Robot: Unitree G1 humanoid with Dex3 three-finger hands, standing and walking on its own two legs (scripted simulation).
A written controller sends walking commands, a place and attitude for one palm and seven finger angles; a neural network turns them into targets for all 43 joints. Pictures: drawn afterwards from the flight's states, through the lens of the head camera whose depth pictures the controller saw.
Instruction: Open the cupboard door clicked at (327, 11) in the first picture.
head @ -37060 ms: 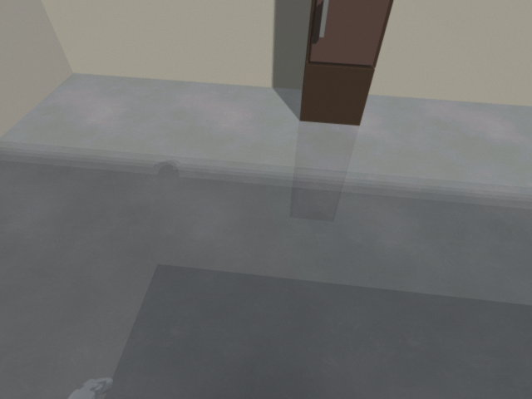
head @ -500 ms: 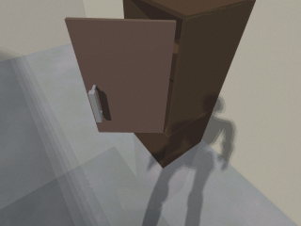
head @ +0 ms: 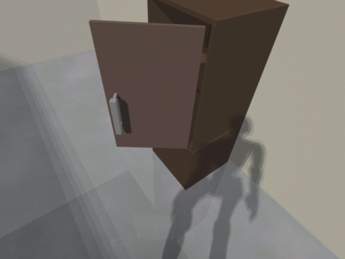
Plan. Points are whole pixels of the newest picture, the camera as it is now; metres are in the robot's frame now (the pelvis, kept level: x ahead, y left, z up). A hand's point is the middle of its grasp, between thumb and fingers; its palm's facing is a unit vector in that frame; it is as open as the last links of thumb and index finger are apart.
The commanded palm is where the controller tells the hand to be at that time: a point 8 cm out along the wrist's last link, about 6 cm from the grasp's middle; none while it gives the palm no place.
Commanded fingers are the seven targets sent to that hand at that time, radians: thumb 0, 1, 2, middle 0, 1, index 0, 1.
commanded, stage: shuffle to correct the standing spot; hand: left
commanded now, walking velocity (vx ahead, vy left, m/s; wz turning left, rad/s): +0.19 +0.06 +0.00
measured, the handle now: (117, 114) +0.67 +0.26 -0.10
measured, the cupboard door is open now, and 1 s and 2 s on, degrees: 54 54 54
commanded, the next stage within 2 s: come to a stop and stand still in 1.00 s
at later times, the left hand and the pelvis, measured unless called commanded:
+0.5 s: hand out of the picture +0.07 +0.22 -0.16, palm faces -0.01 -0.98 -0.18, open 7.3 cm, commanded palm none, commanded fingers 0.00 0.90 0.90 -0.20 -0.30 -0.20 -0.30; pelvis +0.01 +0.05 +0.00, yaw -1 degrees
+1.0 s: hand out of the picture +0.04 +0.21 -0.17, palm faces +0.12 -0.98 -0.17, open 7.3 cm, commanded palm none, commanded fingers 0.00 0.90 0.90 -0.20 -0.30 -0.20 -0.30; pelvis +0.09 +0.05 +0.00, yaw +3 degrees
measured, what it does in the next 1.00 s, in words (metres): walks ahead: right foot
